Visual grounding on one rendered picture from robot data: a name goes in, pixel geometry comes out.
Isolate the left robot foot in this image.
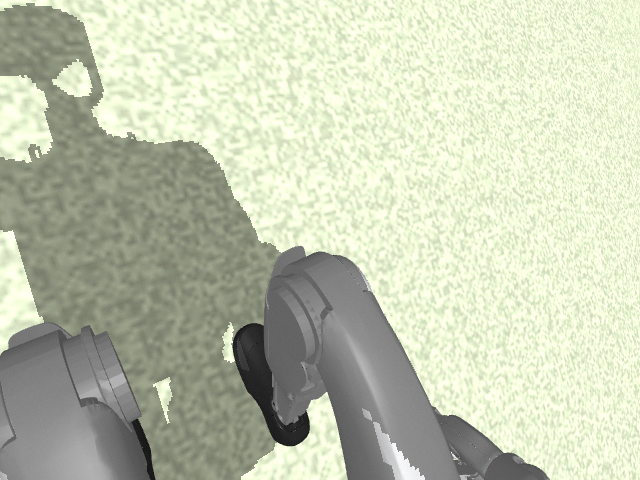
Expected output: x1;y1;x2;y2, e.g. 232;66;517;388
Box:
132;419;156;480

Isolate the right robot hand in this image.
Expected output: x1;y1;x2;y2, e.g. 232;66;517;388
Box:
432;406;503;480

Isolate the right robot foot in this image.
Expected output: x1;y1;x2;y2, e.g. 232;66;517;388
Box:
233;323;310;446

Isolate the right robot arm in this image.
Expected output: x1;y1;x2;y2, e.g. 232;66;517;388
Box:
484;453;550;480

